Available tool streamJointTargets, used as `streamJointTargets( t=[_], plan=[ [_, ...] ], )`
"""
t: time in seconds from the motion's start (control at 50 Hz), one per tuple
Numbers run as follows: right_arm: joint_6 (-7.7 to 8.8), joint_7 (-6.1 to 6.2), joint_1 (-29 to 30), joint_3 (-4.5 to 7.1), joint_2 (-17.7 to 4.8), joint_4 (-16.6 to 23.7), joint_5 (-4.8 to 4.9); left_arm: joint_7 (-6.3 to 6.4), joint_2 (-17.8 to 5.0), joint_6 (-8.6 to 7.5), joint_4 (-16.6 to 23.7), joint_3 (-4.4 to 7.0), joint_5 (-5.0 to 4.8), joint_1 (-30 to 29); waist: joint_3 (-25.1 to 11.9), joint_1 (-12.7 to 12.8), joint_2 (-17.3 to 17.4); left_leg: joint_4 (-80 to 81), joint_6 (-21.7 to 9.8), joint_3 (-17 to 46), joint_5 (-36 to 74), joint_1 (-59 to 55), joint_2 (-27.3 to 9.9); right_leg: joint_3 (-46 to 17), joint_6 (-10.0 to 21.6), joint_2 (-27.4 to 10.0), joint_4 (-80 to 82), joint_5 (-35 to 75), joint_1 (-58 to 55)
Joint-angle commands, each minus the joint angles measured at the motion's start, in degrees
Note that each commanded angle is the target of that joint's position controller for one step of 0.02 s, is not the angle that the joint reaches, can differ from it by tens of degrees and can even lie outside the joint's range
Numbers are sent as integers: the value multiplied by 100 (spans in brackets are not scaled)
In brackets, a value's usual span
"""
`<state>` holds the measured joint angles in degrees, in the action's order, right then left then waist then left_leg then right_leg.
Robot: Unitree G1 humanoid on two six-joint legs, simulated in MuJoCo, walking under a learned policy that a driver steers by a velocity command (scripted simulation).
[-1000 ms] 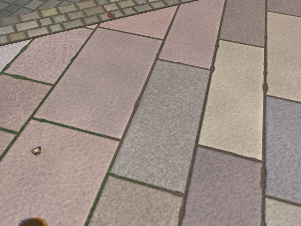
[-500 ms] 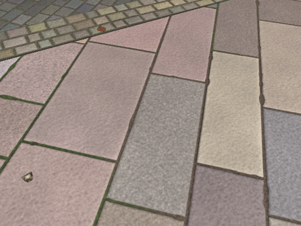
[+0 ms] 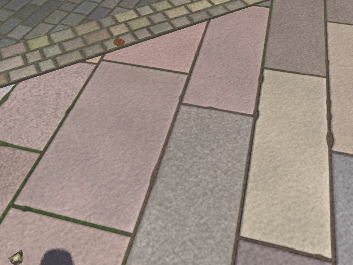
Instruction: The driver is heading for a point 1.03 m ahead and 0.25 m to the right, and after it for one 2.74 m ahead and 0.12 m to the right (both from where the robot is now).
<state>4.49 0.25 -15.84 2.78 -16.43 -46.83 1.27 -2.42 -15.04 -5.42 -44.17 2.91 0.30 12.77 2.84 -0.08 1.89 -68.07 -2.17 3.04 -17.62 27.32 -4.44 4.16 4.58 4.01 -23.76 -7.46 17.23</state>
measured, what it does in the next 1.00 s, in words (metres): walks ahead, turning right: left foot, then right foot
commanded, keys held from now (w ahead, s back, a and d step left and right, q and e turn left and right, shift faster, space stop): w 0.40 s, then w+e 0.60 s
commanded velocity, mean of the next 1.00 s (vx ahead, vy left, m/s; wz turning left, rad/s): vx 0.50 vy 0.00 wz -0.23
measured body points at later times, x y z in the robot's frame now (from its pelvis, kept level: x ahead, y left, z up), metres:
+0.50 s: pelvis +0.28 +0.07 -0.01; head +0.31 +0.08 +0.44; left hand +0.32 +0.34 -0.14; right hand +0.44 -0.19 -0.10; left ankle +0.35 +0.16 -0.74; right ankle +0.14 -0.08 -0.65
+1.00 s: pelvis +0.54 +0.00 -0.02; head +0.58 -0.01 +0.42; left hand +0.80 +0.19 -0.11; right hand +0.50 -0.28 -0.15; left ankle +0.38 +0.16 -0.68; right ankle +0.62 -0.09 -0.74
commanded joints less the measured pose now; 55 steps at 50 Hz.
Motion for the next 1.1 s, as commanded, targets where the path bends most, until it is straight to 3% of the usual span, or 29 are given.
streamJointTargets(
  t=[0.02, 0.1, 0.18, 0.28, 0.34, 0.36, 0.38, 0.4, 0.42, 0.44, 0.46, 0.48, 0.5, 0.52, 0.54, 0.6, 0.66, 0.74, 0.84, 0.9, 0.92, 0.94, 0.96, 0.98, 1.0, 1.02, 1.04, 1.06, 1.1],
  plan=[
    [-71, 49, -495, 120, -352, 203, -37, 5, -578, -200, 268, 140, -9, -143, -406, -228, -492, 234, 93, 210, 397, 537, -461, -1719, 1039, -1601, 1624, 324, -461],
    [-63, 54, 388, 106, -327, 482, -129, 115, -788, -151, 57, 181, -30, 231, -82, -6, -387, 1438, 279, 134, 1531, 1248, -512, -1291, 981, -1504, 1801, 642, -657],
    [38, -34, 1170, 35, -183, 669, -103, 176, -931, -71, -105, 192, -98, 598, 27, 318, -391, 2856, 267, -110, 2466, 1062, -277, -899, 756, -1368, 1766, 687, -928],
    [116, -211, 1926, 3, -217, 995, -28, 203, -1017, 77, -377, 209, -134, 1051, 178, 559, -455, 3648, 139, -182, 2061, 1225, -78, -990, 737, -1726, 1354, 814, -1816],
    [163, -290, 1733, 50, -389, 1029, -22, 250, -1132, 166, -429, 250, -154, 959, -2, 319, -634, 3921, -93, -262, 1400, 736, 95, -1059, 582, -1902, 896, 1650, -2194],
    [173, -281, 1348, 112, -512, 936, -32, 261, -1185, 192, -412, 260, -154, 831, -247, 66, -697, 4036, -207, -419, 1283, 110, 272, -953, 498, -1809, 446, 2554, -2186],
    [174, -240, 518, 244, -741, 679, -47, 269, -1105, 221, -394, 222, -136, 747, -778, -355, -606, 4168, -384, -571, 1408, -1071, 436, -704, 351, -1514, -523, 3260, -1957],
    [161, -174, -570, 374, -1138, 447, -110, 285, -860, 209, -259, 106, -40, 739, -1649, -768, -227, 3900, -742, 218, 1642, -2878, -325, -459, 136, -1214, -2117, 2308, -900],
    [128, -163, -1008, 496, -1640, 343, -167, 225, -164, 86, -164, -105, -57, 1474, -2395, -484, 1237, 4259, -1636, 2904, 542, -5092, -1752, -328, -295, -167, -4298, -1019, 1658],
    [116, -158, -1081, 345, -1049, 372, -129, 209, -567, -26, -286, -23, -172, 1249, -2538, -715, 1043, 4896, -1596, 3783, -41, -5082, -1895, -1222, -240, -177, -5050, -2512, 2352],
    [116, -142, -677, 253, -805, 407, -124, 191, -957, -76, -117, 98, -331, 741, -1603, -682, 683, 5008, -1290, 2850, -13, -4343, -1734, -1272, -164, -459, -5247, -2143, 2748],
    [113, -135, -240, 202, -668, 467, -127, 209, -923, -74, -29, 92, -321, 431, -1106, -479, 285, 5146, -1113, 2088, 378, -3501, -1522, -1081, -163, -774, -4999, -1617, 2607],
    [130, -157, 92, 144, -459, 468, -146, 233, -851, -25, -17, 115, -219, 262, -643, -312, 72, 5410, -976, 1542, 681, -2784, -1246, -1040, -186, -941, -4631, -1230, 2431],
    [185, -157, 266, 129, -407, 458, -186, 240, -791, 58, -38, 148, -202, 440, -558, -90, 402, 5612, -935, 1183, 920, -2325, -1152, -1093, -225, -1115, -4424, -936, 2051],
    [229, -171, 367, 134, -351, 429, -191, 239, -698, 145, -115, 141, -206, 601, -483, -7, 437, 5794, -928, 899, 1115, -2032, -1038, -1086, -278, -1158, -4351, -787, 1795],
    [317, -143, 368, 188, -463, 257, -220, 268, -510, 295, -91, 144, -214, 538, -230, 92, 229, 6050, -927, 146, 1860, -1773, -968, -1154, -394, -1142, -4087, -305, 1996],
    [293, -61, 234, 216, -547, 111, -234, 252, -453, 284, 56, 153, -170, 168, -107, 8, 144, 6115, -851, -408, 2259, -1999, -884, -1184, -453, -1077, -3267, 528, 2332],
    [227, 22, 85, 238, -699, 1, -186, 110, -285, 236, 320, 82, -134, -580, 97, -279, 56, 6193, -694, -960, 2264, -2267, -850, -700, -387, -1015, -1977, 1339, 2206],
    [1, 61, -316, 303, -855, -215, -80, -81, -238, 235, 801, 44, -151, -1294, 319, -485, 4, 5749, -641, -1211, 2960, -3373, -1218, -324, -161, -923, -1308, 733, 2644],
    [-125, 121, -139, 366, -1077, -151, -36, -148, -447, 272, 926, 156, -160, -1011, -77, -140, 295, 4802, -464, -1459, 5423, -3582, -1228, 161, 140, -468, -1254, -101, 1772],
    [-173, 149, -80, 387, -1147, -122, -32, -142, -613, 293, 853, 252, -171, -541, -374, 147, 389, 4084, -405, -1520, 6188, -3531, -1180, 291, 280, -237, -1263, -352, 1137],
    [-207, 170, 44, 385, -1177, -87, -7, -94, -879, 300, 666, 409, -181, 288, -804, 630, 316, 2974, -260, -1631, 6191, -3124, -1005, 307, 483, -9, -899, -116, -52],
    [-164, 185, 39, 326, -1058, 8, -59, 29, -1313, 352, 446, 607, -168, 1219, -1311, 1055, -133, 1324, -14, -1625, 4660, -1813, -754, -555, 781, -392, -648, 16, -1823],
    [9, 60, -574, 34, -91, 306, -274, 93, -1931, 324, 462, 683, -195, 1089, -1731, 291, -1697, -750, 347, -1189, -1197, 939, 447, -3706, 1839, -1924, -360, -451, -3866],
    [280, -44, -71, 61, -487, 407, -57, 78, -1523, 246, 616, 556, -141, 1314, -2540, 680, -1131, -1494, 285, 179, -1677, 1705, 670, -5284, 2193, -2375, 553, -1166, -4300],
    [410, -96, 561, 143, -783, 595, 154, 71, -1192, 183, 577, 466, -99, 1099, -1696, 783, -793, -1346, 129, 292, -1101, 2163, 335, -4388, 1807, -2184, 689, -800, -3779],
    [464, -76, 645, 114, -727, 631, 101, 70, -1014, 149, 620, 409, -135, 713, -1165, 499, -318, -779, 58, 263, -575, 1958, 72, -3633, 1557, -1925, 678, -269, -2885],
    [451, -32, 641, 145, -735, 561, -55, 72, -839, 147, 711, 350, -135, 301, -804, 239, -100, -265, 106, 218, -331, 1561, -100, -3077, 1391, -1686, 744, 358, -2032],
    [301, -32, 418, 210, -773, 560, -152, 109, -733, 139, 855, 293, -54, 7, -624, -71, -244, 218, 239, 229, -69, 913, -235, -2649, 1339, -1448, 990, 1039, -1144]
  ],
)
Keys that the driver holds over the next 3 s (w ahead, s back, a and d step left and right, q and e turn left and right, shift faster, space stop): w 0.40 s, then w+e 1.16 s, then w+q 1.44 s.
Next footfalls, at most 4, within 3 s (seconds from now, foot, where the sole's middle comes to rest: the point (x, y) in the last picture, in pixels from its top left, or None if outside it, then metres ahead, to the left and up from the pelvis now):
0.40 left None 0.39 0.16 -0.77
0.96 right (214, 215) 0.66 -0.11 -0.77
1.44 left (194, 147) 1.00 -0.04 -0.77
1.90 right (269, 142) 1.02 -0.39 -0.77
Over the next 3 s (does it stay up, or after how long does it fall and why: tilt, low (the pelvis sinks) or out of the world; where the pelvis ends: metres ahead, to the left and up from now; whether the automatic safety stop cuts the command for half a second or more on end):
stays up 1.52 -0.40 -0.01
